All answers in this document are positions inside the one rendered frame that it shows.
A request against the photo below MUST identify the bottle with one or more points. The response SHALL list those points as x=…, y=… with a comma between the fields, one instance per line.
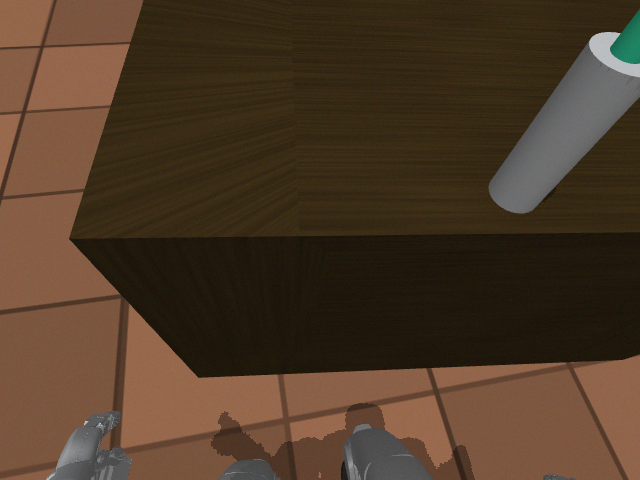
x=600, y=86

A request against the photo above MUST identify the left robot hand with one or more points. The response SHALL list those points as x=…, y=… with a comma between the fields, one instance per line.
x=84, y=443

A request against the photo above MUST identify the left robot arm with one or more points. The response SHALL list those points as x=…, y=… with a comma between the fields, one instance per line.
x=73, y=471

